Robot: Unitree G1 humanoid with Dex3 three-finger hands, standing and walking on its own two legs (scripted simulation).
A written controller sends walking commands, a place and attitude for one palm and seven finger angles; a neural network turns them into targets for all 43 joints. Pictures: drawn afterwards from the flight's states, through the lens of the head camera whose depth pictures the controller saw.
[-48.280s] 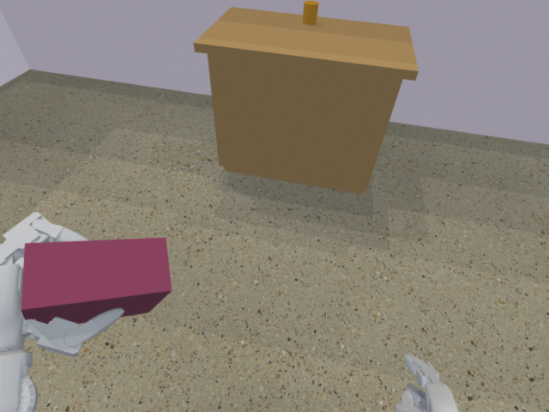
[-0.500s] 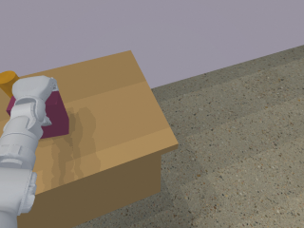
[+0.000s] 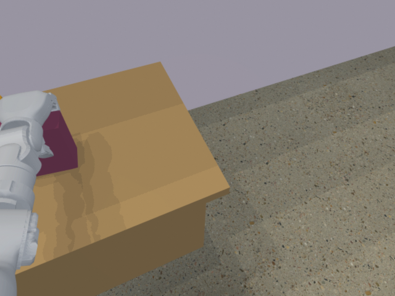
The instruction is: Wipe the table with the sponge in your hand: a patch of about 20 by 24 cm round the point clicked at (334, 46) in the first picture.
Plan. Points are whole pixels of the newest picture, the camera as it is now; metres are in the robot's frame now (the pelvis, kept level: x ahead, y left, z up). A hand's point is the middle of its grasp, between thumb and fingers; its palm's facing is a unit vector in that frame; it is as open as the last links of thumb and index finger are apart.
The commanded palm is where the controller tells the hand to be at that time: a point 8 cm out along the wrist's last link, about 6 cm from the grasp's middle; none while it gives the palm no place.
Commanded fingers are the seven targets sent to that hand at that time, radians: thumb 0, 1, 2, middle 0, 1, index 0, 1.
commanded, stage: slide back across to the first lane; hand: left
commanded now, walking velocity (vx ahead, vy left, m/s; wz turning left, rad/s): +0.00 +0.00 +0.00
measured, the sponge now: (44, 152) +0.42 +0.35 +0.03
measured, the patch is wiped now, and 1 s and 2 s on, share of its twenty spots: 1.00 1.00 1.00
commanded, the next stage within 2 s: wipe back along the first lane in 0.42 s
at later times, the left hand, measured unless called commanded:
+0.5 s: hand (14, 131) +0.43 +0.38 +0.09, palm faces -0.08 -0.03 -1.00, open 10.0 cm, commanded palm +0.40 +0.40 +0.12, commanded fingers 0.00 0.10 1.30 -1.20 -1.60 -1.20 -1.60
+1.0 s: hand (2, 149) +0.38 +0.39 +0.09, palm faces -0.02 -0.02 -1.00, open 10.0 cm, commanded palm +0.34 +0.38 +0.10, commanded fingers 0.00 0.10 1.30 -1.20 -1.60 -1.20 -1.60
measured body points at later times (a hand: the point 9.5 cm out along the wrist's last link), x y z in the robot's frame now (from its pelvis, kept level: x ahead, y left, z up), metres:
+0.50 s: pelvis +0.04 +0.01 +0.01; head +0.09 +0.01 +0.45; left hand +0.43 +0.38 +0.14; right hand +0.13 -0.26 -0.12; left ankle -0.01 +0.10 -0.72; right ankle +0.02 -0.11 -0.72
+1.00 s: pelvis +0.04 +0.03 +0.01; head +0.08 +0.02 +0.46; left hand +0.38 +0.39 +0.14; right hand +0.18 -0.22 -0.12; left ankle -0.01 +0.10 -0.72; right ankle +0.02 -0.11 -0.72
